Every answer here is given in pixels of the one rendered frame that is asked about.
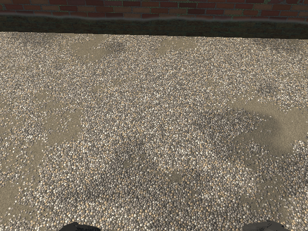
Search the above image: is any left robot hand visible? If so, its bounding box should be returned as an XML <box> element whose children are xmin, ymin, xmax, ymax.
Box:
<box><xmin>58</xmin><ymin>221</ymin><xmax>101</xmax><ymax>231</ymax></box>

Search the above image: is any right robot hand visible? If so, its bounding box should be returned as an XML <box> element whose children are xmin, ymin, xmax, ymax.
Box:
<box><xmin>242</xmin><ymin>219</ymin><xmax>291</xmax><ymax>231</ymax></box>

